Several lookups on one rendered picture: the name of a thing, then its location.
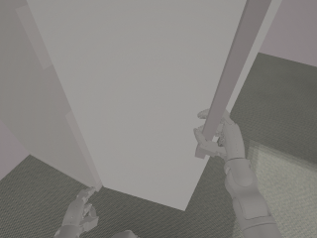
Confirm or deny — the right robot hand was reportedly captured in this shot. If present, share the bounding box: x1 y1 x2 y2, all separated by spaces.
193 108 246 163

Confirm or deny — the fridge door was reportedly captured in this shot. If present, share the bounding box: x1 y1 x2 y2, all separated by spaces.
27 0 282 211

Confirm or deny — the robot right forearm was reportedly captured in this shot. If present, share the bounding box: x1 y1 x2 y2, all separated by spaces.
224 158 283 238

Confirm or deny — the left robot hand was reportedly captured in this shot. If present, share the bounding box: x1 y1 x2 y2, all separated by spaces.
61 186 99 234

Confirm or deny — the handle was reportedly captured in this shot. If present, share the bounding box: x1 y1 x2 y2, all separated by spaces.
194 0 271 160

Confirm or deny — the robot left forearm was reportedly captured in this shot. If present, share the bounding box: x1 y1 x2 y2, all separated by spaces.
53 224 80 238

